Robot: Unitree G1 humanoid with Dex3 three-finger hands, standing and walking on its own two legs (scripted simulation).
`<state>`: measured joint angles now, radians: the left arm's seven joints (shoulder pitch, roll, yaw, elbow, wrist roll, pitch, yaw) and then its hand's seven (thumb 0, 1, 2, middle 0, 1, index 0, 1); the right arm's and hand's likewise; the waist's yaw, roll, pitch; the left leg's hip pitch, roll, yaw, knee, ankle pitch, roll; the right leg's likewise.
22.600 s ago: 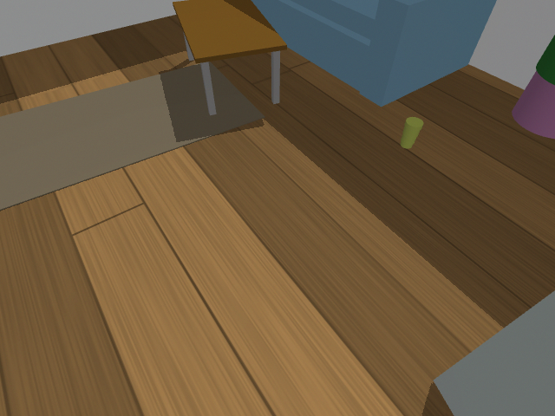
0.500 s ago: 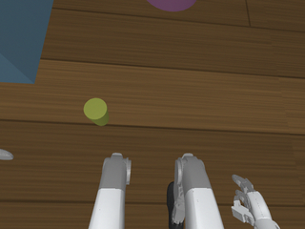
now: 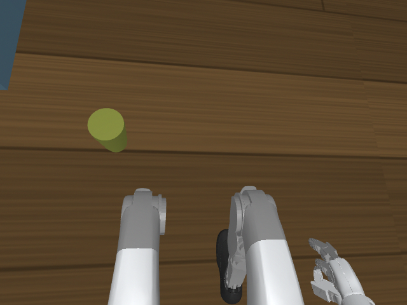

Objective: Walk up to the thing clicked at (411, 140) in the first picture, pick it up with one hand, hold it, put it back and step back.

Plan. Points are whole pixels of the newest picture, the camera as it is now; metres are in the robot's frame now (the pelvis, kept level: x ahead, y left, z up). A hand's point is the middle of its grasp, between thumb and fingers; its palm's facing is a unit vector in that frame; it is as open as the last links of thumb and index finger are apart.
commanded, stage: go down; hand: left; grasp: from the side
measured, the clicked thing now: (111, 134) +0.51 +0.24 -0.34
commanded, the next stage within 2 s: approach in 0.70 s
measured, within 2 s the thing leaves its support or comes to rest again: neither
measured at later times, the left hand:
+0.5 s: hand out of the picture +0.39 +0.43 -0.02, palm faces +0.30 -0.95 -0.08, open 17.0 cm
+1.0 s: hand out of the picture +0.41 +0.44 -0.05, palm faces +0.31 -0.95 -0.03, open 17.2 cm
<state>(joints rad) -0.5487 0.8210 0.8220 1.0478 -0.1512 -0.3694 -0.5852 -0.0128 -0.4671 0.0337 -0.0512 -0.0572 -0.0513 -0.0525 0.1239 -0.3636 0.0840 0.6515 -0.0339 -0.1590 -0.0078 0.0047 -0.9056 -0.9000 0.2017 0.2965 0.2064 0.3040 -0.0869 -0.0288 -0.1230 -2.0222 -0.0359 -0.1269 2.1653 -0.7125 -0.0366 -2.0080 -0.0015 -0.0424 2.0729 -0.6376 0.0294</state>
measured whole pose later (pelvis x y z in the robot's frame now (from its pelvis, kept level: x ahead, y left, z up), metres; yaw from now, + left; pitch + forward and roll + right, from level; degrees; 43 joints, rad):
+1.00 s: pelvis -0.01 +0.01 -0.06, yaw -2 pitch +30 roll -9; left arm -0.69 0.95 0.87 1.19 -0.18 -0.47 -0.62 -0.01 -0.47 0.05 -0.06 -0.07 -0.05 -0.07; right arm 0.11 -0.40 0.16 0.63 -0.07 -0.14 0.02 0.00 -0.90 -0.90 0.20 0.30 0.21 0.30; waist -0.13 -0.05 -0.05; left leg -2.17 -0.05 -0.14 2.35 -0.70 -0.02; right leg -2.13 0.00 -0.05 2.23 -0.63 0.04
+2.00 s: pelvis -0.02 +0.04 -0.13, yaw -11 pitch +13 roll -19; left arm -0.73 0.91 0.60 1.55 -0.05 -1.09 -0.04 -0.02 -0.55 0.08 -0.04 -0.08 -0.04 -0.08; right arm -0.14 -0.41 0.53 0.53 -0.37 0.05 0.14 0.00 -0.93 -0.91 0.20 0.30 0.21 0.30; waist -0.29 -0.25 0.30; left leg -2.20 -0.04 -0.33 2.67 -0.73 0.02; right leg -2.08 0.07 -0.21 2.36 -0.58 0.07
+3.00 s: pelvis -0.02 +0.04 -0.12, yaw -12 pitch +15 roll -20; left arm -0.82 0.97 0.56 1.59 0.01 -1.10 0.12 0.00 -0.07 0.51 -0.55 -0.59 -0.50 -0.59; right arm -0.16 -0.39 0.56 0.51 -0.38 0.09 0.15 -0.01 -0.89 -0.89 0.20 0.30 0.21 0.30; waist -0.33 -0.28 0.32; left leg -2.21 -0.03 -0.35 2.65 -0.74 0.02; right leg -2.09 0.07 -0.23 2.33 -0.56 0.08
